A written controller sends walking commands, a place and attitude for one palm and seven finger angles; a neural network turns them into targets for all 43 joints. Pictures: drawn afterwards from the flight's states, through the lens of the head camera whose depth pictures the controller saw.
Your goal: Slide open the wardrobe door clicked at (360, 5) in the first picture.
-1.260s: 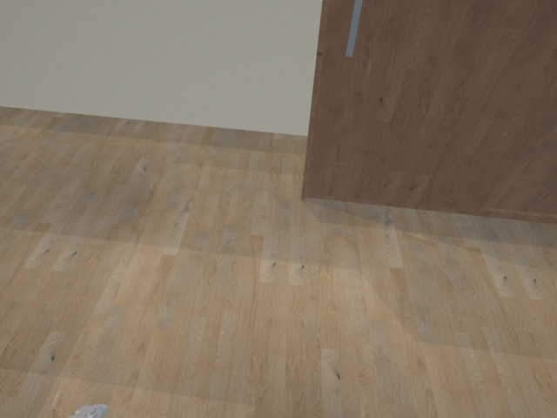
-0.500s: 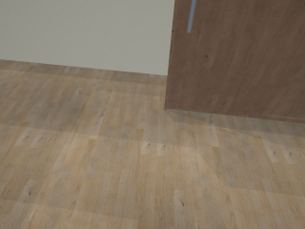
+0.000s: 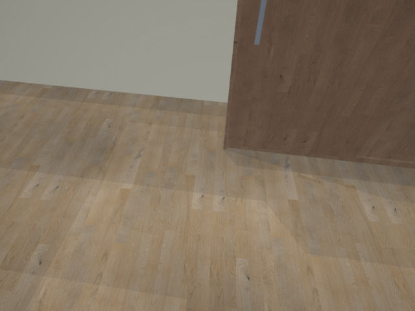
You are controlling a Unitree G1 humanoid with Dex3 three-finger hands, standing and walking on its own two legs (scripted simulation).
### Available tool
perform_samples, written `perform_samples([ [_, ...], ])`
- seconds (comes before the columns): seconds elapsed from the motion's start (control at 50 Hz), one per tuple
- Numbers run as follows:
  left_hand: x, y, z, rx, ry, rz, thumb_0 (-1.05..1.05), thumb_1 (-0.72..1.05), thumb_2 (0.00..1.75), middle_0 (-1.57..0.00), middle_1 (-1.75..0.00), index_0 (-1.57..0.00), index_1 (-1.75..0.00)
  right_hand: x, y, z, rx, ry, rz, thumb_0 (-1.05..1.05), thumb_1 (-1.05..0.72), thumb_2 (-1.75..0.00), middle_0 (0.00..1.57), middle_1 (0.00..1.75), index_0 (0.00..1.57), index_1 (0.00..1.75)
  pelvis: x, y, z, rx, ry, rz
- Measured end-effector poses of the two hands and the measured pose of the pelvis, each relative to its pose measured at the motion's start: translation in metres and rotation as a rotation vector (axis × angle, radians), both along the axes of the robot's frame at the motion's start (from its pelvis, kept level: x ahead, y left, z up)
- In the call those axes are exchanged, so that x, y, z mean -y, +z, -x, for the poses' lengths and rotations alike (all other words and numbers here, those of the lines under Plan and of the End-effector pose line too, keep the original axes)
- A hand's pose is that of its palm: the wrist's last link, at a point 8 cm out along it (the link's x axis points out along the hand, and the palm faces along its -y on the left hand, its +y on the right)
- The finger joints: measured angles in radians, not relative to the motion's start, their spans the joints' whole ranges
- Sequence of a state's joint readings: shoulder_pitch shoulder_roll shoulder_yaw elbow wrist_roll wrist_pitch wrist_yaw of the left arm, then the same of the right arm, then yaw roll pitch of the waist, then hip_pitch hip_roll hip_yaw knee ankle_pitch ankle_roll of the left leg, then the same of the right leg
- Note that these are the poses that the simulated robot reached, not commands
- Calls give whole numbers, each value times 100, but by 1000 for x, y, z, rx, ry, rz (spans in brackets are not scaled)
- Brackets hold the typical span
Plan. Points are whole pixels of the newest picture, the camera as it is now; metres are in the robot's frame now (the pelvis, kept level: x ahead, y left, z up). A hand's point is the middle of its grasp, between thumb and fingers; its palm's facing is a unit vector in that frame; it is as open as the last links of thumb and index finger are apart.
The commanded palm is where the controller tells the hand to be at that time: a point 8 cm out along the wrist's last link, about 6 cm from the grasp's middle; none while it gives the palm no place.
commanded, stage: look at it before walking up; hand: left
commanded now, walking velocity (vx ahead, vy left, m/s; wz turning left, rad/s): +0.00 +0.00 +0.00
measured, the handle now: (261, 13) +1.23 -0.15 +0.11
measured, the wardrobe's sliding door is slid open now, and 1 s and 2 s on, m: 0.00 0.00 0.00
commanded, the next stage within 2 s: walk to a spot facing it in 0.18 s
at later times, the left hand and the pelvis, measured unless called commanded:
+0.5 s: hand out of the picture +0.06 +0.22 -0.17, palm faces -0.05 -0.96 -0.27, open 7.4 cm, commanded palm none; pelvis +0.02 +0.00 -0.01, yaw -4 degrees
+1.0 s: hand out of the picture +0.16 +0.16 -0.17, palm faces -0.19 -0.96 -0.19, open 7.4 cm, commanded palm none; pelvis +0.18 -0.03 -0.01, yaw -18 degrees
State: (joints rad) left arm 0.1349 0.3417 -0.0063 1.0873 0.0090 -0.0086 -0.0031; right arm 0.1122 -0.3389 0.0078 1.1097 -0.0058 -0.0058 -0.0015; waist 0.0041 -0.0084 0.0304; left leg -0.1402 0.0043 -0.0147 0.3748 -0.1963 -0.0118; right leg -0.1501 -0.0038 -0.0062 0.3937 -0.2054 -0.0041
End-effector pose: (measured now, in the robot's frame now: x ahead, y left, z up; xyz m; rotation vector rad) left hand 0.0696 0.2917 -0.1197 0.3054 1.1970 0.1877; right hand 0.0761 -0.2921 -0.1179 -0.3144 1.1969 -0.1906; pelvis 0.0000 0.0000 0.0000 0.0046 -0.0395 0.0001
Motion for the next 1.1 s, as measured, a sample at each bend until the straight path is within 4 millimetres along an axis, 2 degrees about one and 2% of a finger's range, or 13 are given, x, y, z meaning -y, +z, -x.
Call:
perform_samples([
  [0.38, 2, -5, 5, -41, 12, 2, 1, 90, 90, -20, -30, -20, -30, -2, -2, -3, -11, -8, -1, 0, -91, -90, 20, 30, 20, 30, 1, -1, -7, -8, -20, 2],
  [0.54, 33, -25, 11, -140, -12, 80, 1, 91, 90, -20, -30, -20, -30, -21, -25, 22, -37, -113, -76, 0, -91, -90, 20, 30, 20, 30, 6, -12, -32, -27, -104, -10],
  [0.64, 65, -33, -10, -164, -49, 103, 1, 91, 90, -20, -30, -20, -30, -17, -47, 47, -105, -207, -120, 0, -91, -90, 20, 30, 20, 30, 24, -24, -54, -22, -155, -5],
  [0.7, 80, -34, -22, -130, -33, 108, 1, 91, 90, -20, -30, -20, -30, -13, -50, 46, -173, -223, -134, 0, -91, -90, 20, 30, 20, 30, 33, -24, -68, -23, -159, 5],
  [0.74, 89, -29, -25, -146, -32, 113, 1, 91, 90, -20, -30, -20, -30, -11, -44, 31, -168, -231, -138, 1, -91, -90, 20, 30, 20, 30, 36, -18, -80, -28, -178, 3],
  [0.78, 96, -24, -28, -183, -45, 119, 1, 91, 90, -20, -30, -20, -30, -8, -36, 8, -122, -245, -142, 1, -91, -90, 20, 30, 20, 30, 38, -11, -92, -35, -200, -4],
  [0.86, 102, -17, -41, -257, -75, 128, 1, 90, 90, -20, -30, -20, -30, -4, -24, -51, 4, -269, -149, 1, -91, -90, 20, 30, 20, 30, 38, -4, -119, -52, -245, -15],
  [0.92, 100, -17, -60, -290, -89, 126, 1, 90, 90, -20, -30, -20, -30, -4, -17, -100, 85, -270, -151, 1, -91, -90, 20, 30, 19, 30, 36, -4, -143, -58, -276, -13],
  [1.02, 84, -27, -112, -307, -100, 115, 1, 90, 90, -20, -30, -20, -30, -10, -12, -184, 181, -244, -139, 0, -91, -90, 20, 30, 19, 30, 26, -11, -193, -59, -319, -3],
  [1.06, 74, -37, -140, -312, -113, 111, 1, 90, 90, -20, -30, -20, -30, -13, -12, -216, 223, -241, -119, 0, -91, -90, 20, 30, 20, 30, 21, -19, -218, -58, -344, 1],
  [1.1, 64, -49, -173, -318, -138, 108, 1, 90, 90, -20, -30, -20, -30, -14, -14, -237, 269, -257, -86, 0, -91, -90, 20, 30, 20, 30, 15, -28, -240, -53, -381, 12],
])
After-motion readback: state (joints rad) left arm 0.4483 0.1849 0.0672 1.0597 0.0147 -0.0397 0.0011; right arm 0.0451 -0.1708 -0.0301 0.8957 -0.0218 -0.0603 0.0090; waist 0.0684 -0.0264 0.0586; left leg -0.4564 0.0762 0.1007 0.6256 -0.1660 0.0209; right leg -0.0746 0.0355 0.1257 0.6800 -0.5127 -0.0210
